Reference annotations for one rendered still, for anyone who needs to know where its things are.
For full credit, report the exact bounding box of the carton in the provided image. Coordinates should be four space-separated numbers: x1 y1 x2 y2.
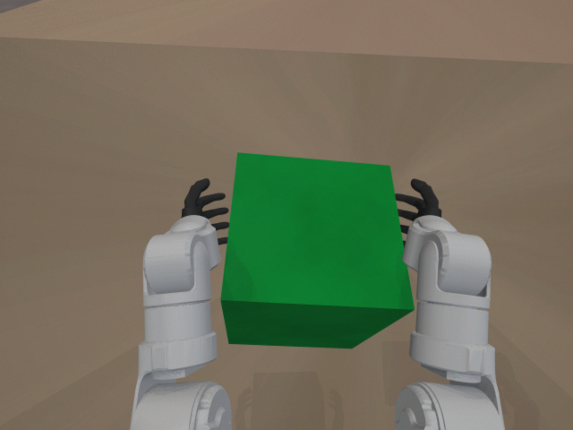
220 152 415 348

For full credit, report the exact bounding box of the right robot forearm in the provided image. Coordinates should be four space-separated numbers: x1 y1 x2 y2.
402 215 505 430

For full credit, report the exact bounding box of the right robot hand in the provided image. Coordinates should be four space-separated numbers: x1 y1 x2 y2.
395 179 441 248

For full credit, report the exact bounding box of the left robot hand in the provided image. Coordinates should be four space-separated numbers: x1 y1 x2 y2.
181 178 229 245

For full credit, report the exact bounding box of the robot right upper arm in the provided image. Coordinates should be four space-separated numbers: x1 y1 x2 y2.
395 382 504 430

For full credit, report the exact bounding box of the robot left upper arm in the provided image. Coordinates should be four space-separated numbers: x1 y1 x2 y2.
131 381 232 430

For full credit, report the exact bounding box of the left robot forearm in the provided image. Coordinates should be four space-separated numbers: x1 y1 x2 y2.
130 215 221 430

